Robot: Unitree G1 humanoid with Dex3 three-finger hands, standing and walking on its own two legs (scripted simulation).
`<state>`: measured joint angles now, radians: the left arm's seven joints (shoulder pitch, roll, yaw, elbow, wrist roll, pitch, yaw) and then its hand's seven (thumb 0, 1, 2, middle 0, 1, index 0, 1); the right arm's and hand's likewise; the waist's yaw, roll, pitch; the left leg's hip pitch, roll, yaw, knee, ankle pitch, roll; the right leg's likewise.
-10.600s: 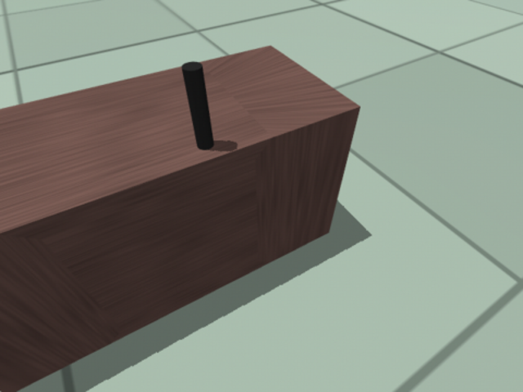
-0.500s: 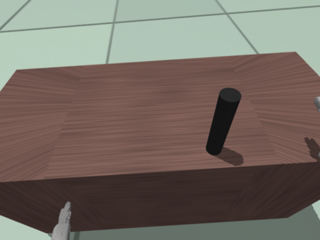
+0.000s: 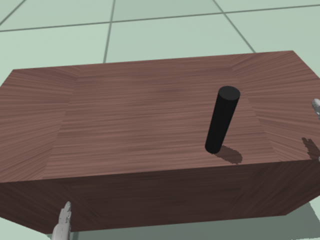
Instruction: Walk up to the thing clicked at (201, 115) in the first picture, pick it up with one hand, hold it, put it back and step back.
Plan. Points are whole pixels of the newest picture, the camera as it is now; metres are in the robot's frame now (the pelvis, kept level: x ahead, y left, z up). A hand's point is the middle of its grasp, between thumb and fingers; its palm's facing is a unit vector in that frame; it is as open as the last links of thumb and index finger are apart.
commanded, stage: approach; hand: right
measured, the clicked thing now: (219, 124) +0.41 -0.13 +0.06
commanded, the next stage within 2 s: close in in 0.30 s
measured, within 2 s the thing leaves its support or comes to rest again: neither
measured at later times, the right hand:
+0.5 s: hand (247, 132) +0.40 -0.22 +0.03, palm faces -0.08 +0.99 +0.07, open 17.7 cm
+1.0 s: hand (225, 134) +0.40 -0.16 +0.02, palm faces -0.02 +1.00 +0.04, open 17.8 cm
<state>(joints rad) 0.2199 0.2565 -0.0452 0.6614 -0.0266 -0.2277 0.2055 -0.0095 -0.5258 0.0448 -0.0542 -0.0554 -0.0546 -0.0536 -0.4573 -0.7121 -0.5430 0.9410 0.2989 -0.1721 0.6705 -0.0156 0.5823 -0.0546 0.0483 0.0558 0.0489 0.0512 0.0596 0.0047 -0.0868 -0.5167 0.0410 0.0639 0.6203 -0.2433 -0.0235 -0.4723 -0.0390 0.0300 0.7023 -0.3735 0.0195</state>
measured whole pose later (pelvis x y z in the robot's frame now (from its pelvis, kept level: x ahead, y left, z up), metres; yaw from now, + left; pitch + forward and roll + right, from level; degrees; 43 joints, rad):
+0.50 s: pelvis -0.01 +0.00 -0.03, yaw +1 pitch +13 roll +1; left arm 0.25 0.22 -0.01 0.47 0.02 -0.22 0.14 -0.01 -0.51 0.02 -0.06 -0.06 -0.07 -0.05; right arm -0.53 -0.46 -0.41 0.94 0.23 -0.34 0.46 -0.02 0.60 -0.05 0.04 0.05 0.04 0.05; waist 0.12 0.05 -0.09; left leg -0.74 0.04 0.04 0.82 -0.30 -0.02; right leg -0.67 -0.04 0.01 0.89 -0.44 0.02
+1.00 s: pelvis -0.02 +0.00 -0.04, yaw +2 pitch +13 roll +0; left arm 0.38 0.22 0.08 0.25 0.00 -0.13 0.04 -0.01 -0.52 0.04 -0.05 -0.06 -0.06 -0.05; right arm -0.51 -0.28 -0.30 0.79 0.15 -0.33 0.21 -0.02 0.61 -0.05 0.02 0.06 0.03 0.06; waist 0.09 0.03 -0.11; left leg -0.80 0.04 0.02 0.92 -0.34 -0.02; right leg -0.72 -0.04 0.00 0.96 -0.47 0.02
